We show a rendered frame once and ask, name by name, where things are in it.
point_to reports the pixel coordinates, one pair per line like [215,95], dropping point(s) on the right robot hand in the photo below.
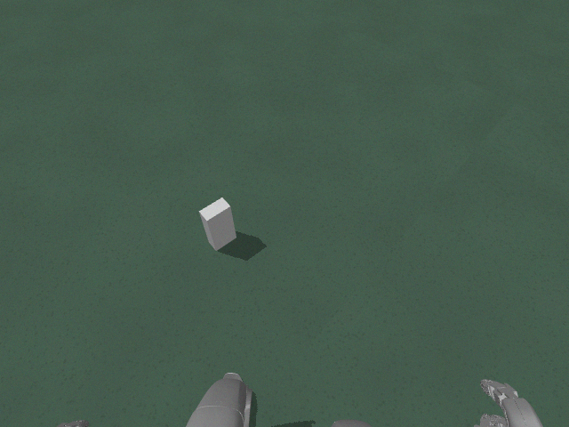
[517,411]

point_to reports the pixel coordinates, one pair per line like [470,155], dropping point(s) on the carton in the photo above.
[218,223]

